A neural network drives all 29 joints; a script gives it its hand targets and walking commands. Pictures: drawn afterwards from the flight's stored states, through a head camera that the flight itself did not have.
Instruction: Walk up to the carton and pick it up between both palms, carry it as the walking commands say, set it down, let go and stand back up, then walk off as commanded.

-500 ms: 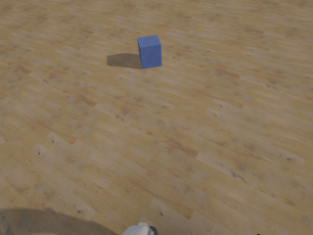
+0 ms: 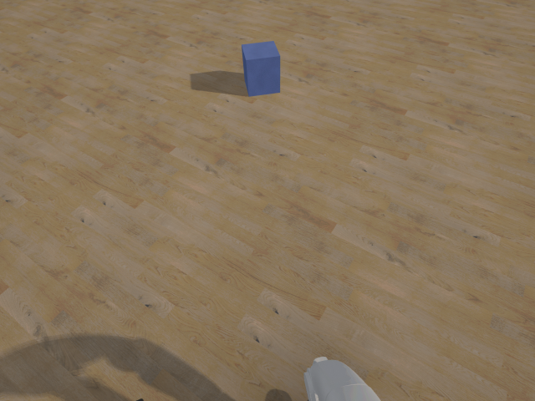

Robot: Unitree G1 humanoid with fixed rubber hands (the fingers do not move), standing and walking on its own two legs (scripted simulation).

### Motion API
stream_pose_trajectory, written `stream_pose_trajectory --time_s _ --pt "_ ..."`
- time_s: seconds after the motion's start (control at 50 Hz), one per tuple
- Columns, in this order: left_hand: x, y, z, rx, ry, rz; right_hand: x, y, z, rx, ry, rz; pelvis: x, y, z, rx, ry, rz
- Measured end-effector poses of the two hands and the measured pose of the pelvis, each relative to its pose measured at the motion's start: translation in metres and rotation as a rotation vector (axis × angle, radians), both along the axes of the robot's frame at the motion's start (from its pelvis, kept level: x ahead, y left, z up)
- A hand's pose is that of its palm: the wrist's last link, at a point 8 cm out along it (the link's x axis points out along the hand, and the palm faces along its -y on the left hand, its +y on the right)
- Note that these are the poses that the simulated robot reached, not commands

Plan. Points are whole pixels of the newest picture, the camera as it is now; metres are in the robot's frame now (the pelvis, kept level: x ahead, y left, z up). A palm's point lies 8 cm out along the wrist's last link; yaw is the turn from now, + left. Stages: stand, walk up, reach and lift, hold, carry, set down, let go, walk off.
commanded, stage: stand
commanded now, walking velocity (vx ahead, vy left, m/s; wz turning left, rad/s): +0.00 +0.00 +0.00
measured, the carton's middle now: (261, 69) +2.07 +0.04 -0.65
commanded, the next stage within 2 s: walk off in 0.20 s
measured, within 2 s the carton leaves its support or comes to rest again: neither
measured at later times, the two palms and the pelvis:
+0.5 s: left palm out of the picture +0.00 +0.21 -0.14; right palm out of the picture -0.02 -0.25 -0.14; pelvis -0.04 -0.01 +0.00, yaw +0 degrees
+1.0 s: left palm out of the picture +0.02 +0.35 -0.14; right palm out of the picture -0.02 -0.14 -0.13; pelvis -0.03 +0.10 +0.00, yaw +0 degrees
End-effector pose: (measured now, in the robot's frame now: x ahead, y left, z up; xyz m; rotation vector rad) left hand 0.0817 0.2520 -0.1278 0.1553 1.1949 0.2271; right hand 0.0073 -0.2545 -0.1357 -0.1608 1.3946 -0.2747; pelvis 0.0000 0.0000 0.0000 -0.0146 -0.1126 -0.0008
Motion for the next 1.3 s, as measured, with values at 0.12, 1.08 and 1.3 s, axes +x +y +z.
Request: stream_pose_trajectory --time_s 0.12,1.08,1.3 --pt "-0.093 0.013 -0.005 0.008 0.205 0.03 0.015 0.002 0.008 -0.005 -0.152 -0.004 -0.015 0.002 0.003 0.007 0.097 -0.03" --pt "-0.062 0.12 -0.01 0.045 0.154 0.013 -0.028 0.132 -0.003 0.039 0.0 -0.024 -0.028 0.114 0.001 -0.005 0.14 -0.024" --pt "-0.086 0.17 0.003 0.154 0.187 0.06 0.0 0.166 -0.027 0.095 -0.055 0.014 -0.021 0.15 -0.009 0.031 0.153 -0.005"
